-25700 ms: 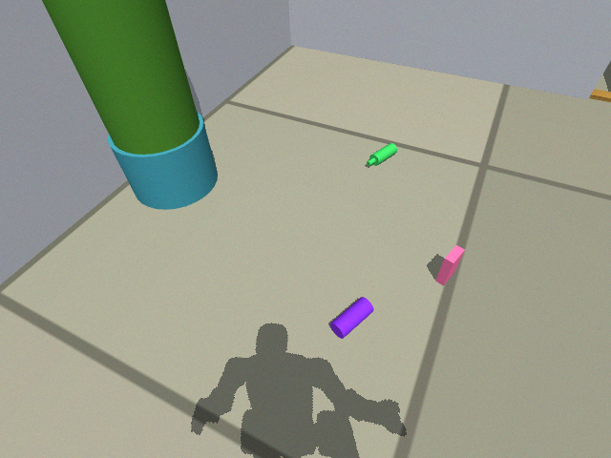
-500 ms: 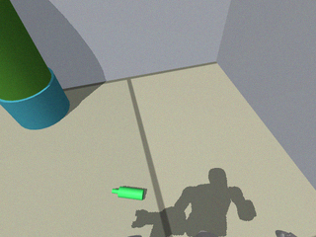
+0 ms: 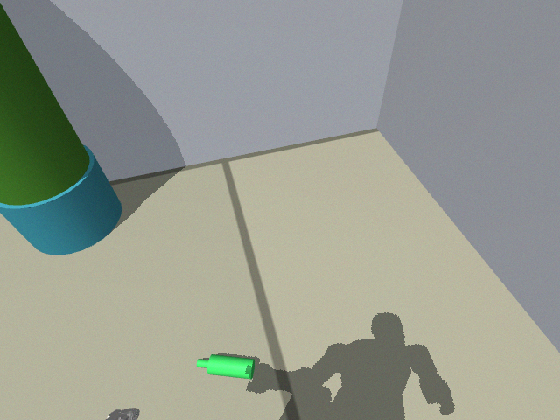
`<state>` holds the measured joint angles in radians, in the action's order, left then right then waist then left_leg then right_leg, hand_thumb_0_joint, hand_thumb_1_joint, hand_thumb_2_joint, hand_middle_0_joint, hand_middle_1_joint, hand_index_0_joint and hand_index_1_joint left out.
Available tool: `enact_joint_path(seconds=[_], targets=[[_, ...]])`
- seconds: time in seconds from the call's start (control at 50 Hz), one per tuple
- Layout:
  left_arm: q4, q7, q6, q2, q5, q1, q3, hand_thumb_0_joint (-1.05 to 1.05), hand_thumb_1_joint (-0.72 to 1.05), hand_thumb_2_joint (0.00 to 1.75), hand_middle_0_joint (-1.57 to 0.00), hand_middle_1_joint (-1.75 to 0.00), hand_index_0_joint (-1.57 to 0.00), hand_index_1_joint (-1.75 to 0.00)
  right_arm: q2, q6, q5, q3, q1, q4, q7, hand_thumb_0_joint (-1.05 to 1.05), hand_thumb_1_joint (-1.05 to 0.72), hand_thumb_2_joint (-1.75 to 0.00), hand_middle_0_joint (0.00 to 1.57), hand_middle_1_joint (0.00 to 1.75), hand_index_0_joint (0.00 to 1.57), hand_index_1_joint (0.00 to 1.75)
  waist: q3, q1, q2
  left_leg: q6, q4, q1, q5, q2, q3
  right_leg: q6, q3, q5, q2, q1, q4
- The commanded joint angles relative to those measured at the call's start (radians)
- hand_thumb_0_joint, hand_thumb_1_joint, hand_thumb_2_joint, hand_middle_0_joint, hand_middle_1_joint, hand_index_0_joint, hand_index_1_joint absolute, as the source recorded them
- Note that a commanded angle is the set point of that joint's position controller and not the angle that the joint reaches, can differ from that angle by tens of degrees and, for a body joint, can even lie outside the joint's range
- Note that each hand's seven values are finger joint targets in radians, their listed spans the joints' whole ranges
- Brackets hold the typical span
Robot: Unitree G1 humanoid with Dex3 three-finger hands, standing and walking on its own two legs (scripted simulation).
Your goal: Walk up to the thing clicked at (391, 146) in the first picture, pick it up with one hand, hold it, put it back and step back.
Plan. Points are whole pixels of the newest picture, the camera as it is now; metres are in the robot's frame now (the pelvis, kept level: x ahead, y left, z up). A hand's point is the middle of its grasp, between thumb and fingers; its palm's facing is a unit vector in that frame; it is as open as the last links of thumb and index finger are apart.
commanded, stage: walk up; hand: left
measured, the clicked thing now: (225, 365) +0.43 +0.26 -0.74
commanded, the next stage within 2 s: stand in 0.82 s
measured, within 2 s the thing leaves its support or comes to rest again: neither
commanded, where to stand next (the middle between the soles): +0.05 +0.00 m, yaw -1 degrees
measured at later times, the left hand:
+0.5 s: hand out of the picture +0.08 +0.26 -0.15, palm faces +0.00 -0.94 -0.33, open 7.4 cm
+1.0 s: hand out of the picture +0.11 +0.26 -0.15, palm faces -0.01 -0.94 -0.33, open 7.4 cm
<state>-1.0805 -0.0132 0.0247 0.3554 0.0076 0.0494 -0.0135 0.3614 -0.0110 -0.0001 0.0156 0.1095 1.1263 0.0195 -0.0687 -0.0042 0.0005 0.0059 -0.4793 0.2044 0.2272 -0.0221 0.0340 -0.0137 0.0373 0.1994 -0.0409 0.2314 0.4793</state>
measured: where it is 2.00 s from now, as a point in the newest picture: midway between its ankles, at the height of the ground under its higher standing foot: outside the picture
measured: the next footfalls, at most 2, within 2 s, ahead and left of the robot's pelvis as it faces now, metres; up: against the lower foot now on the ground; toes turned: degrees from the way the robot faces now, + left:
none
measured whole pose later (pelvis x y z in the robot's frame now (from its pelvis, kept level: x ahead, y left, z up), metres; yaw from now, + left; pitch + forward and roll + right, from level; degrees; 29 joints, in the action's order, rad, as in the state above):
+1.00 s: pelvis +0.03 +0.01 +0.01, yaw +1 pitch -2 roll +0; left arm -1.16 -0.01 0.01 0.34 -0.01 0.06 0.00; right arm 0.34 -0.01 -0.01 0.00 0.07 1.16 0.01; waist -0.05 0.00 0.00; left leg 0.00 -0.31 0.10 0.18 -0.01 0.03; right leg -0.03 0.05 0.15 -0.05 0.12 0.31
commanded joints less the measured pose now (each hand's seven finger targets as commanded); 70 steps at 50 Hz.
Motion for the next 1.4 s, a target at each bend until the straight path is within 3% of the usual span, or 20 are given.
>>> enact_joint_path(seconds=[0.0,0.28,0.32,0.5,0.62,1.06,1.38], targets=[[0.013,0.016,0.013,0.218,0.003,-0.041,0.049,0.00,0.90,0.90,-0.20,-0.30,-0.20,-0.30,0.227,-0.025,-0.001,-0.043,-0.079,-0.039,-0.015,0.00,-0.90,-0.90,0.20,0.30,0.20,0.30,0.098,0.022,0.030,-0.042,0.177,0.004,-0.048,-0.121,-0.124,0.039,-0.100,-0.059,-0.089,-0.086,-0.119],[-0.045,0.013,0.014,0.212,-0.010,-0.062,0.048,0.00,0.90,0.90,-0.20,-0.30,-0.20,-0.30,0.219,-0.017,-0.001,-0.054,-0.102,-0.008,-0.015,0.00,-0.90,-0.90,0.20,0.30,0.20,0.30,0.101,0.003,0.006,-0.030,0.213,-0.073,-0.065,-0.111,-0.098,0.022,-0.100,-0.082,-0.101,-0.093,-0.204],[-0.052,0.014,0.013,0.214,-0.011,-0.051,0.049,0.00,0.90,0.90,-0.20,-0.30,-0.20,-0.30,0.216,-0.015,-0.001,-0.053,-0.112,-0.008,-0.014,0.00,-0.90,-0.90,0.20,0.30,0.20,0.30,0.090,0.008,-0.003,-0.032,0.213,-0.080,-0.049,-0.111,-0.099,0.022,-0.100,-0.045,-0.100,-0.072,-0.213],[-0.054,0.017,0.012,0.203,-0.010,-0.037,0.053,0.00,0.90,0.90,-0.20,-0.30,-0.20,-0.30,0.211,-0.014,-0.002,-0.057,-0.096,-0.001,-0.017,0.00,-0.90,-0.90,0.20,0.30,0.20,0.30,0.121,0.007,0.007,-0.028,0.220,-0.096,-0.130,-0.117,-0.102,0.019,-0.088,-0.118,-0.102,-0.122,-0.203],[-0.051,0.017,0.007,0.203,-0.013,-0.033,0.054,0.00,0.90,0.90,-0.20,-0.30,-0.20,-0.30,0.209,-0.012,-0.003,-0.058,-0.102,-0.009,-0.018,0.00,-0.90,-0.90,0.20,0.30,0.20,0.30,0.092,0.010,0.002,-0.026,0.235,-0.074,-0.099,-0.113,-0.107,0.012,-0.084,-0.112,-0.101,-0.117,-0.205],[-0.017,0.017,0.004,0.199,-0.016,-0.018,0.056,0.00,0.90,0.90,-0.20,-0.30,-0.20,-0.30,0.202,-0.025,-0.009,-0.054,-0.079,-0.033,-0.025,0.00,-0.90,-0.90,0.20,0.30,0.20,0.30,0.128,0.003,0.013,-0.014,0.223,-0.105,-0.248,-0.123,-0.101,0.018,-0.083,-0.200,-0.113,-0.170,-0.198],[-0.011,0.017,0.004,0.203,-0.018,-0.005,0.051,0.00,0.90,0.90,-0.20,-0.30,-0.20,-0.30,0.205,-0.019,-0.009,-0.052,-0.074,-0.037,-0.025,0.00,-0.90,-0.90,0.20,0.30,0.20,0.30,0.104,0.000,-0.001,-0.016,0.220,-0.106,-0.164,-0.119,-0.098,0.021,-0.088,-0.149,-0.114,-0.144,-0.224]])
